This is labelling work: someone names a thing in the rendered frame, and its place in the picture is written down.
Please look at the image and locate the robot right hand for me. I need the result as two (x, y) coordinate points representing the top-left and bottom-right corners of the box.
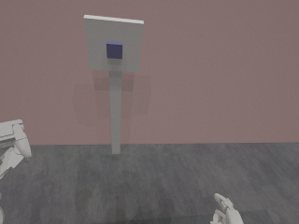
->
(210, 193), (244, 224)

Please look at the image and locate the button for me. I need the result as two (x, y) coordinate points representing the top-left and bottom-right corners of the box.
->
(107, 41), (122, 59)

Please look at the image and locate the robot left hand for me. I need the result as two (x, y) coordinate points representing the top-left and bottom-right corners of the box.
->
(0, 119), (32, 181)

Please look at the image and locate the panel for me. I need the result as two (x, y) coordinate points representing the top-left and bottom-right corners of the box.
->
(83, 15), (144, 154)

